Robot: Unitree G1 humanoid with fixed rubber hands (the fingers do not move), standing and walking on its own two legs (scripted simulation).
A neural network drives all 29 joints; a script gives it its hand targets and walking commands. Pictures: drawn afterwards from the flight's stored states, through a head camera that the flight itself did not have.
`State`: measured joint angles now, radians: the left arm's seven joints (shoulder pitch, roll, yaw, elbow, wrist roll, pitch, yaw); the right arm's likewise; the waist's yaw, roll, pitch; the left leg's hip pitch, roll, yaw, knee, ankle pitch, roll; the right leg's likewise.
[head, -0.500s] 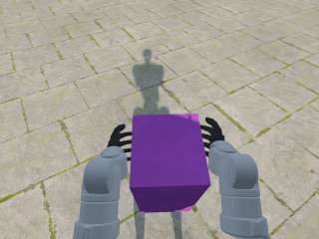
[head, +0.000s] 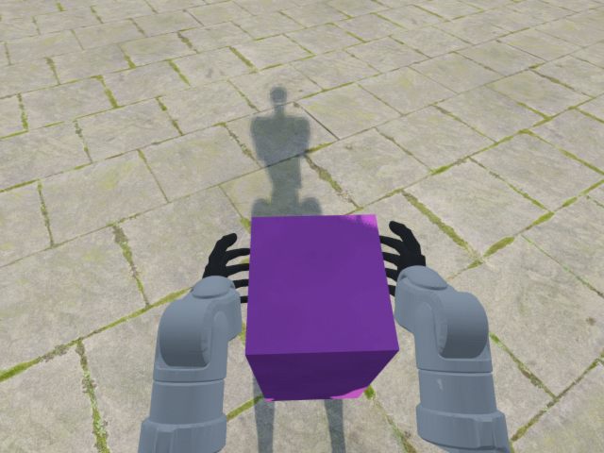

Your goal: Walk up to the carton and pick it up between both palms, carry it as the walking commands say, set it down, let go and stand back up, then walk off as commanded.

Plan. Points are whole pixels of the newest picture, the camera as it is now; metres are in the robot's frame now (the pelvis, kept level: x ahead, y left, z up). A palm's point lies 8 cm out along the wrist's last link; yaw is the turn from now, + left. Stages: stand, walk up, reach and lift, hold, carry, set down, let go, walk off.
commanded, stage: carry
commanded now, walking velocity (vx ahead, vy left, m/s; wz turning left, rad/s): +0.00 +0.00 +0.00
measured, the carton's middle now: (312, 321) +0.29 +0.00 +0.02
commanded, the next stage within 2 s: none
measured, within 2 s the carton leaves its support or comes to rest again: neither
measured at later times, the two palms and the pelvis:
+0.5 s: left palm (224, 282) +0.30 +0.11 +0.09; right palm (416, 274) +0.31 -0.12 +0.10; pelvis +0.00 +0.00 +0.00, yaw +0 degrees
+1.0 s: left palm (308, 281) +0.31 +0.01 +0.09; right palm (497, 292) +0.30 -0.22 +0.09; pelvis -0.02 -0.08 +0.01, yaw -3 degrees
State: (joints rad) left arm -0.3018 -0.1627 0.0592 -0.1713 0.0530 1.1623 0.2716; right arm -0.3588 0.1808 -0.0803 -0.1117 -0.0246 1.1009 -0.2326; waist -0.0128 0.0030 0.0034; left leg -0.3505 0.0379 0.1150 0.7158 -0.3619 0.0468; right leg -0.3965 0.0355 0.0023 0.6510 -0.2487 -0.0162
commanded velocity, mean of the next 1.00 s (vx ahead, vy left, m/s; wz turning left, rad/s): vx -0.11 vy -0.09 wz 0.00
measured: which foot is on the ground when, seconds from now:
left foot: down 0.00-0.70, up 0.72-1.00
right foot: down 0.00-0.44, up 0.46-0.66, down 0.68-1.00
